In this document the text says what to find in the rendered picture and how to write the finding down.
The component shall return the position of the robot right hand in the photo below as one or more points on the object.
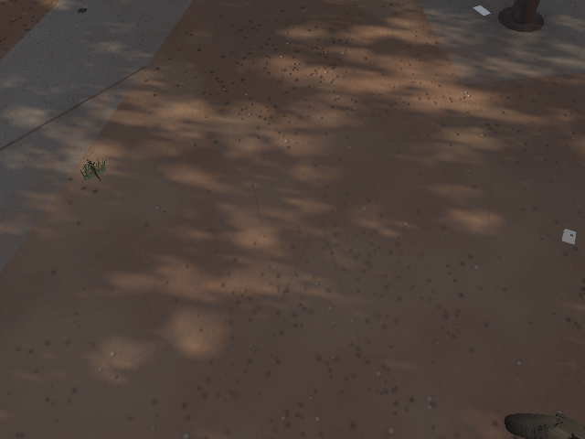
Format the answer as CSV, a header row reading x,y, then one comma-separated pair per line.
x,y
541,426

